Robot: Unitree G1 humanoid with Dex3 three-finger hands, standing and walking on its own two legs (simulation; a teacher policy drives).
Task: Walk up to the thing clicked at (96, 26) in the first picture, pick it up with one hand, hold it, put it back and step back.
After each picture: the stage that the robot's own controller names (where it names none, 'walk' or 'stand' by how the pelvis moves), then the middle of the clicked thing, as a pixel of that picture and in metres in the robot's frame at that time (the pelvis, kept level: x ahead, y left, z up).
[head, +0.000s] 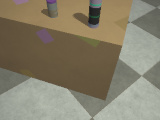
stand; (95, 7) +0.88 -0.08 +0.02
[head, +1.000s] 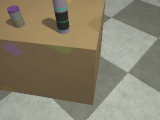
walk; (61, 11) +0.78 +0.15 +0.04
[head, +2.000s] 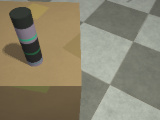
stand; (29, 40) +0.51 +0.23 +0.05
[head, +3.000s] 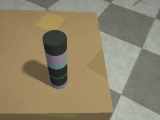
stand; (57, 63) +0.41 +0.09 +0.04
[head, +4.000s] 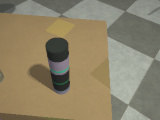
stand; (59, 69) +0.40 +0.10 +0.02
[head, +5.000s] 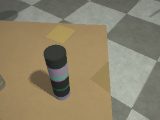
stand; (59, 76) +0.39 +0.10 +0.01
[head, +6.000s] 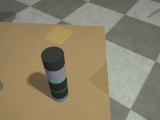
stand; (57, 77) +0.38 +0.11 +0.01
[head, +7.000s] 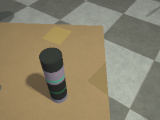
stand; (55, 78) +0.37 +0.11 +0.01
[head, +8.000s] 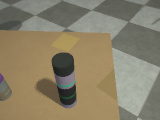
rise first; (66, 83) +0.37 +0.09 +0.02
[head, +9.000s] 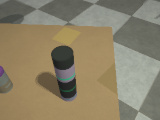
go down; (66, 77) +0.38 +0.09 +0.02
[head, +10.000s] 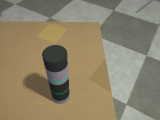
go down; (58, 78) +0.37 +0.08 +0.04
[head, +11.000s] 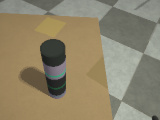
go down; (55, 73) +0.38 +0.08 +0.04
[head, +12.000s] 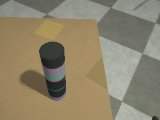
go down; (55, 75) +0.38 +0.08 +0.03
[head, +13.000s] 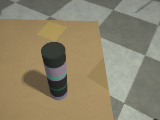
go down; (56, 75) +0.38 +0.08 +0.03
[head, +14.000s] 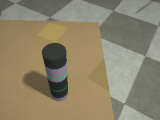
close in; (57, 76) +0.38 +0.08 +0.03
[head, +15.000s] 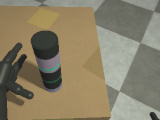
close; (49, 66) +0.39 +0.09 +0.05
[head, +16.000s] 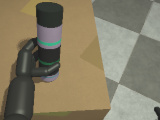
close; (49, 46) +0.44 +0.08 +0.09
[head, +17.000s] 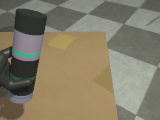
lift; (25, 59) +0.32 +0.16 +0.21
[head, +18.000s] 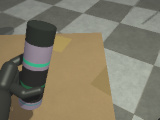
hold; (35, 68) +0.32 +0.13 +0.18
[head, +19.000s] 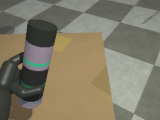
hold; (35, 67) +0.32 +0.13 +0.18
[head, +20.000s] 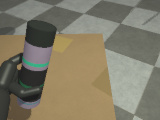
hold; (34, 68) +0.32 +0.14 +0.18
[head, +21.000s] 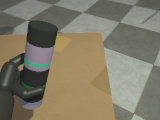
crouch; (36, 68) +0.32 +0.13 +0.17
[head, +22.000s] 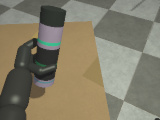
lower; (48, 49) +0.41 +0.09 +0.14
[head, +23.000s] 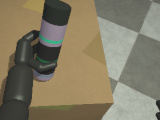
lower; (49, 44) +0.43 +0.08 +0.10
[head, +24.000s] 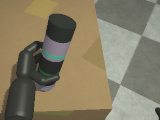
lower; (52, 57) +0.39 +0.07 +0.09
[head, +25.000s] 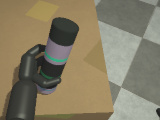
lower; (54, 60) +0.39 +0.07 +0.09
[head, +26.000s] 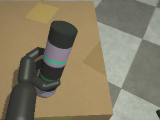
loosen; (53, 63) +0.38 +0.07 +0.08
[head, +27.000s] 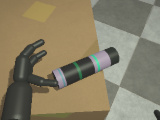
withdraw; (86, 66) +0.42 -0.04 -0.01
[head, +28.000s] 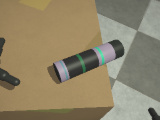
sink last; (89, 59) +0.42 -0.06 +0.01
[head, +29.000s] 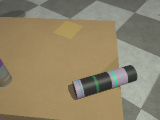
sink last; (104, 81) +0.41 -0.05 -0.03
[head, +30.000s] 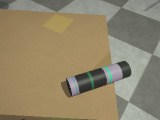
stand; (99, 77) +0.41 -0.06 -0.03
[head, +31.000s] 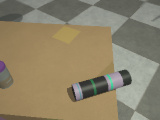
stand; (101, 84) +0.41 -0.06 -0.07
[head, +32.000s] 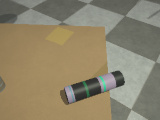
stand; (94, 86) +0.40 -0.04 -0.07
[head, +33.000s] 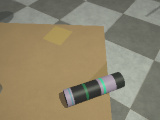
stand; (94, 88) +0.39 -0.04 -0.08
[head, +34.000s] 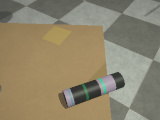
stand; (93, 88) +0.38 -0.03 -0.08
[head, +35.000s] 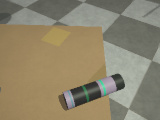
stand; (94, 90) +0.38 -0.04 -0.08
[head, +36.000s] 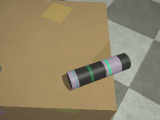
walk; (98, 70) +0.42 -0.06 -0.06
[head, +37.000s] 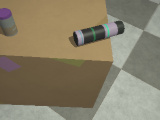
walk; (99, 32) +0.65 -0.07 -0.06
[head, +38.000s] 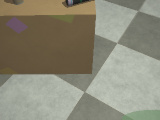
stand; out of the picture +0.99 +0.03 -0.05
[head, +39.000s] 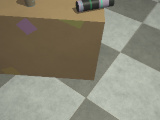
stand; (95, 3) +0.99 -0.06 -0.06
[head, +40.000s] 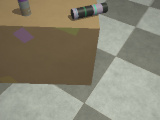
stand; (89, 10) +0.99 -0.06 -0.08
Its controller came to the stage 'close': yes
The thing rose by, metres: 0.18
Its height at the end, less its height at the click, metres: -0.09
